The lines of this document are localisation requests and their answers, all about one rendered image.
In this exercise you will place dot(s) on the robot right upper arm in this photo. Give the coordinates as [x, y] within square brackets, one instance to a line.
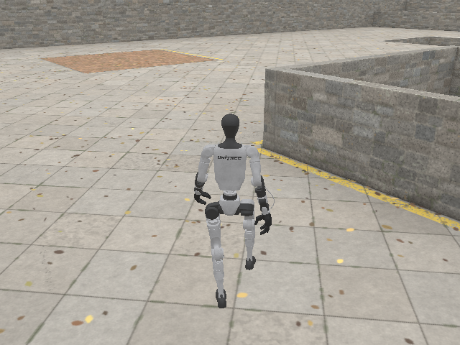
[253, 153]

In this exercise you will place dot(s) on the robot left forearm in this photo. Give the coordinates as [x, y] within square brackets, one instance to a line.
[198, 186]

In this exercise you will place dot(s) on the robot right forearm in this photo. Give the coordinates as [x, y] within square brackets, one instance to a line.
[262, 198]

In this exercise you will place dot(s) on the robot left upper arm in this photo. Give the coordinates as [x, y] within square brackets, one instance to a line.
[204, 162]

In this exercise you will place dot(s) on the right robot thigh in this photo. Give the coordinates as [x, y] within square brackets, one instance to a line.
[246, 208]

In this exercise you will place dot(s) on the robot torso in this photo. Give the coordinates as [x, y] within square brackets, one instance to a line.
[229, 168]

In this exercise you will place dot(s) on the right robot hand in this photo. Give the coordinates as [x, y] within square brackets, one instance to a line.
[268, 222]

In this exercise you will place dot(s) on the left robot hand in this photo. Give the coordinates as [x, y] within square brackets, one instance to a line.
[204, 194]

